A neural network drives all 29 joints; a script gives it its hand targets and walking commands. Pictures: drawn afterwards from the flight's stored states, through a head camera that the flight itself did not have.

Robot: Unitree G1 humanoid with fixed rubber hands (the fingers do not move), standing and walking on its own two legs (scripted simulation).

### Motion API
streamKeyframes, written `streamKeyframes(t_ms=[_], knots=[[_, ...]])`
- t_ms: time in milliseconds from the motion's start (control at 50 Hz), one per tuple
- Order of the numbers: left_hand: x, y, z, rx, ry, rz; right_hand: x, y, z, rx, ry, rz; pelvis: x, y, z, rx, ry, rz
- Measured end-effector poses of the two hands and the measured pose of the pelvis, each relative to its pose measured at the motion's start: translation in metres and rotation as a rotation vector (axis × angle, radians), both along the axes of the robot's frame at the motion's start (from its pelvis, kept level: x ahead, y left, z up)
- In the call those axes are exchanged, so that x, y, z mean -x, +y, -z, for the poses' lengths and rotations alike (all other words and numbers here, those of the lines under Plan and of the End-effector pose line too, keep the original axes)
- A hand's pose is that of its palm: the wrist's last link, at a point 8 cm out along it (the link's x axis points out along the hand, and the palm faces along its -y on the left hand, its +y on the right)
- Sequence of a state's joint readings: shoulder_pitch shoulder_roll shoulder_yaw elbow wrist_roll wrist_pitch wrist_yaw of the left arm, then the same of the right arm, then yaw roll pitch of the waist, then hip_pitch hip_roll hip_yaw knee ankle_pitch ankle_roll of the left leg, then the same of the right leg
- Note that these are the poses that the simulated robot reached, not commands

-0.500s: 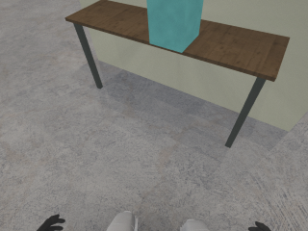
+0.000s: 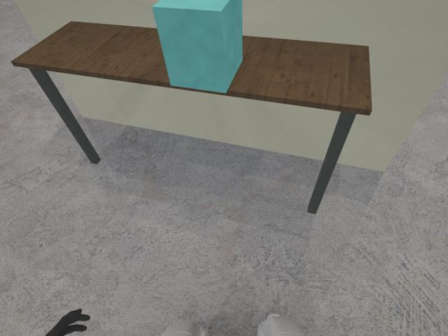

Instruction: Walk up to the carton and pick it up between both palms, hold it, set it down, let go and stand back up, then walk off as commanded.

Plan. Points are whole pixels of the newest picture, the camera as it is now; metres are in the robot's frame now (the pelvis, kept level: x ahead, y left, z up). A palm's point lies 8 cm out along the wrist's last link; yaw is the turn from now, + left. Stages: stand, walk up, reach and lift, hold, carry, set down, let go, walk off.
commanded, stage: walk up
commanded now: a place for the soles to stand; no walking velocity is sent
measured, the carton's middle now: (204, 37) +0.94 +0.11 +0.07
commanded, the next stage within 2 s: none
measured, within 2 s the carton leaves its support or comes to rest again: neither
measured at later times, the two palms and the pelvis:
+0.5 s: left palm (29, 263) +0.25 +0.43 -0.07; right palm (328, 333) +0.15 -0.17 -0.12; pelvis +0.13 +0.13 +0.00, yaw -8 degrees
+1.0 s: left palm (41, 207) +0.40 +0.49 -0.09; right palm (289, 264) +0.28 -0.11 -0.12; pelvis +0.25 +0.20 -0.02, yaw -13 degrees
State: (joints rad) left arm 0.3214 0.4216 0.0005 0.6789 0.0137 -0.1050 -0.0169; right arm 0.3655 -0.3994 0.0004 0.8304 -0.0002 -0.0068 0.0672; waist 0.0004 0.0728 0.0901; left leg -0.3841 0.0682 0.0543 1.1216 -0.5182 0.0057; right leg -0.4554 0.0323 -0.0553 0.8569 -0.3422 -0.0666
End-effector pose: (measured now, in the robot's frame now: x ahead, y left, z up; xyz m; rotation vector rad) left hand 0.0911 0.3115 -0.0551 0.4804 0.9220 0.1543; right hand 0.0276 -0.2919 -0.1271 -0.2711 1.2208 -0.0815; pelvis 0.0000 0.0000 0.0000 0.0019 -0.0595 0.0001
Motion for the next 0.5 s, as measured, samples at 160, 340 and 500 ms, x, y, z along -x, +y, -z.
streamKeyframes(t_ms=[160,340,500], knots=[[-0.025,0.031,0.002,-0.002,0.018,-0.011,-0.077,0.029,-0.011,0.013,-0.11,-0.012,-0.033,0.029,-0.003,0.032,-0.012,0.008],[-0.092,0.094,0.024,0.028,0.025,0.034,-0.143,0.09,-0.019,0.051,-0.222,0.021,-0.088,0.099,0.009,0.03,0.01,0.062],[-0.16,0.12,0.015,0.007,0.03,0.124,-0.124,0.122,-0.011,0.05,-0.133,0.124,-0.13,0.134,0.005,-0.002,0.021,0.147]])
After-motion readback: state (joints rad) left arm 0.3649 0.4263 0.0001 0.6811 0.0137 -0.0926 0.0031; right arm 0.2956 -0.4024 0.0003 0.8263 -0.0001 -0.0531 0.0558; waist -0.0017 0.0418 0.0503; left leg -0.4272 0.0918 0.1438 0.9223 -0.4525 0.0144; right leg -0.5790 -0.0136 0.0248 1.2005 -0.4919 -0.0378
